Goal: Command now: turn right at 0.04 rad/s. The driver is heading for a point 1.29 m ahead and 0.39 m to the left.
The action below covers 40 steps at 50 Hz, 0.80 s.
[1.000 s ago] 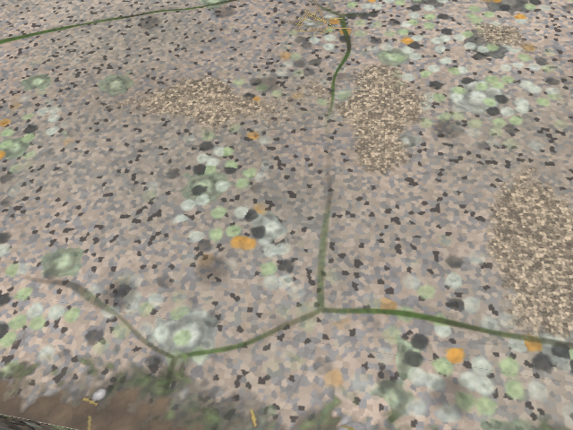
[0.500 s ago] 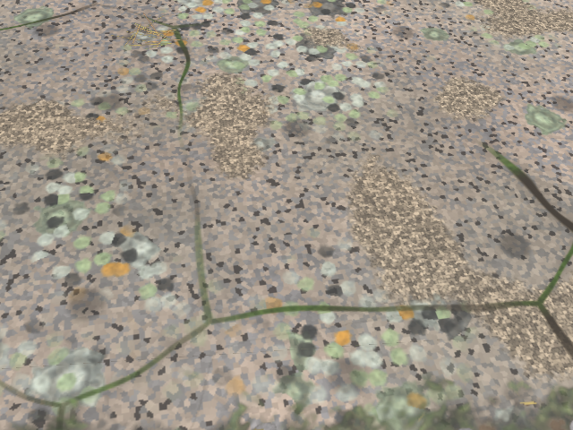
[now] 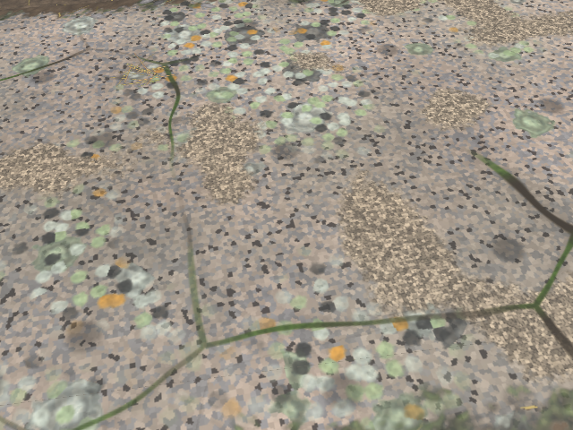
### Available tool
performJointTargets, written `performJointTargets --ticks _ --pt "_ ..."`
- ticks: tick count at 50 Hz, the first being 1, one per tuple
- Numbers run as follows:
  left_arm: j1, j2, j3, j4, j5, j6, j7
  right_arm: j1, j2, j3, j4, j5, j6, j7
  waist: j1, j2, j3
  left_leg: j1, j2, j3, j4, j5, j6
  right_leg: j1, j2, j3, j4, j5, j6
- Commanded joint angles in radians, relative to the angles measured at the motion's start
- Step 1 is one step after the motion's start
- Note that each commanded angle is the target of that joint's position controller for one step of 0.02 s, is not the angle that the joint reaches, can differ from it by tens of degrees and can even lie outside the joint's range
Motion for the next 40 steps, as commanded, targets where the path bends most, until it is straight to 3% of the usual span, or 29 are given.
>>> performJointTargets --ticks 1,10,11,13,15,17,19,21,23,24,25,26,27,28,29,31,32,34,36,37,38,39,40 --pt "-0.011 0.124 0.033 -0.054 -0.002 -0.018 0.002 -0.015 -0.096 -0.023 -0.039 0.003 -0.011 -0.006 0.007 -0.043 -0.030 0.025 0.018 -0.023 -0.035 0.140 -0.002 -0.017 -0.103 0.113 -0.112 0.279 -0.033" --pt "0.013 0.123 0.033 0.011 -0.006 -0.020 0.000 -0.010 -0.109 -0.023 0.035 0.008 -0.004 -0.017 0.009 -0.026 -0.037 0.045 0.024 -0.023 -0.041 0.164 -0.008 0.006 -0.087 0.093 -0.114 0.348 -0.034" --pt "0.025 0.115 0.031 0.025 -0.004 -0.019 0.002 -0.002 -0.099 -0.020 0.048 0.006 -0.002 -0.019 0.009 -0.031 -0.057 0.056 0.015 -0.011 -0.043 0.131 -0.010 0.013 -0.080 0.090 -0.131 0.270 -0.034" --pt "0.016 0.112 0.027 0.038 -0.003 -0.014 0.009 -0.021 -0.086 -0.014 0.062 0.008 0.002 -0.024 0.014 -0.043 -0.025 0.040 -0.004 0.011 -0.031 0.053 -0.010 -0.021 -0.072 0.103 -0.180 0.024 -0.043" --pt "0.015 0.139 0.034 0.046 -0.007 -0.013 0.016 -0.041 -0.083 -0.013 0.065 0.012 -0.005 -0.029 0.026 -0.081 0.026 -0.019 -0.028 0.041 0.027 -0.032 -0.006 -0.052 -0.095 0.160 -0.236 -0.193 -0.075" --pt "0.042 0.166 0.042 0.058 -0.015 -0.018 0.017 -0.050 -0.084 -0.011 0.061 0.018 -0.024 -0.026 0.039 -0.133 0.066 -0.107 -0.034 0.054 0.091 -0.080 0.007 -0.037 -0.148 0.238 -0.271 -0.271 -0.116" --pt "0.069 0.179 0.046 0.068 -0.023 -0.025 0.016 -0.053 -0.082 -0.007 0.062 0.025 -0.047 -0.014 0.046 -0.148 0.080 -0.157 -0.027 0.050 0.120 -0.108 0.034 -0.011 -0.195 0.296 -0.274 -0.248 -0.150" --pt "0.041 0.168 0.044 0.064 -0.028 -0.030 0.017 -0.005 -0.067 -0.003 0.081 0.029 -0.067 0.003 0.014 -0.145 0.065 -0.140 -0.022 0.054 0.099 -0.106 0.072 0.014 -0.194 0.269 -0.226 -0.122 -0.152" --pt "-0.003 0.143 0.037 0.041 -0.036 -0.034 0.015 0.049 -0.086 -0.009 0.119 0.023 -0.078 0.022 -0.009 -0.047 0.047 -0.039 -0.026 0.036 0.039 0.014 0.099 -0.028 -0.117 0.146 -0.098 0.146 -0.117" --pt "-0.002 0.130 0.035 0.036 -0.034 -0.040 0.015 0.092 -0.118 -0.021 0.139 0.024 -0.080 0.028 -0.014 0.043 0.002 0.051 -0.004 -0.018 0.018 0.165 0.115 -0.057 -0.044 0.043 0.029 0.269 -0.078" --pt "-0.018 0.110 0.027 0.027 -0.026 -0.047 0.016 0.186 -0.167 -0.042 0.165 0.034 -0.076 0.032 -0.052 0.161 -0.052 0.207 0.071 -0.148 -0.034 0.306 0.170 -0.185 0.015 -0.039 0.212 0.315 -0.023" --pt "-0.029 0.113 0.026 0.030 -0.025 -0.056 0.017 0.331 -0.213 -0.059 0.196 0.036 -0.070 0.032 -0.118 0.247 -0.083 0.379 0.212 -0.358 -0.134 0.408 0.285 -0.390 0.052 -0.073 0.440 0.086 0.024" --pt "-0.035 0.126 0.034 0.029 -0.044 -0.060 0.015 0.363 -0.199 -0.056 0.210 0.032 -0.074 0.032 -0.118 0.219 -0.025 0.411 0.351 -0.505 -0.196 0.445 0.384 -0.565 0.036 -0.059 0.691 -0.336 0.038" --pt "-0.016 0.115 0.035 0.036 -0.061 -0.056 0.005 0.329 -0.172 -0.046 0.210 0.025 -0.076 0.032 -0.083 0.111 0.023 0.385 0.363 -0.470 -0.187 0.336 0.389 -0.655 -0.030 -0.002 0.844 -0.336 0.024" --pt "-0.023 0.099 0.031 0.034 -0.066 -0.056 -0.008 0.280 -0.135 -0.038 0.199 0.025 -0.070 0.028 -0.059 0.085 0.049 0.364 0.331 -0.394 -0.197 0.227 0.351 -0.718 -0.073 -0.002 0.885 -0.269 0.006" --pt "-0.072 0.081 0.030 0.020 -0.053 -0.067 -0.020 0.230 -0.069 -0.017 0.192 0.018 -0.050 0.024 -0.044 0.075 0.087 0.304 0.260 -0.292 -0.265 0.143 0.279 -0.751 -0.115 -0.037 0.880 -0.131 0.006" --pt "-0.067 0.062 0.025 0.020 -0.046 -0.069 -0.029 0.228 -0.061 -0.012 0.192 0.014 -0.041 0.020 -0.035 0.085 0.085 0.265 0.233 -0.248 -0.287 0.160 0.268 -0.730 -0.116 -0.063 0.886 -0.081 0.017" --pt "-0.071 0.047 0.016 0.009 -0.038 -0.071 -0.041 0.202 -0.078 -0.014 0.180 0.017 -0.032 0.005 -0.012 0.077 0.090 0.181 0.203 -0.161 -0.319 0.217 0.255 -0.677 -0.132 -0.082 0.792 0.004 0.041" --pt "-0.041 0.014 -0.003 0.019 -0.030 -0.061 -0.037 0.187 -0.102 -0.018 0.169 0.019 -0.018 -0.012 0.011 0.108 0.073 0.080 0.187 -0.090 -0.336 0.243 0.240 -0.536 -0.127 -0.113 0.736 0.008 0.059" --pt "-0.053 0.023 -0.005 0.011 -0.030 -0.059 -0.036 0.165 -0.108 -0.018 0.154 0.024 -0.016 -0.018 0.022 0.091 0.083 0.008 0.173 -0.051 -0.348 0.248 0.226 -0.441 -0.132 -0.108 0.634 0.059 0.055" --pt "-0.055 0.028 -0.006 0.009 -0.025 -0.053 -0.035 0.164 -0.112 -0.016 0.150 0.020 -0.012 -0.015 0.033 0.101 0.089 -0.006 0.201 -0.055 -0.348 0.346 0.231 -0.400 -0.117 -0.125 0.607 0.058 0.038" --pt "-0.087 0.043 -0.004 -0.012 -0.022 -0.051 -0.031 0.155 -0.132 -0.018 0.144 0.023 -0.013 -0.016 0.042 0.102 0.088 -0.004 0.201 -0.025 -0.320 0.496 0.216 -0.343 -0.107 -0.127 0.513 0.068 0.016" --pt "-0.077 0.085 0.012 -0.020 -0.019 -0.055 -0.030 0.163 -0.140 -0.017 0.139 0.026 -0.015 -0.016 0.061 0.110 0.046 0.071 0.182 -0.005 -0.249 0.728 0.202 -0.299 -0.073 -0.145 0.436 0.076 -0.003"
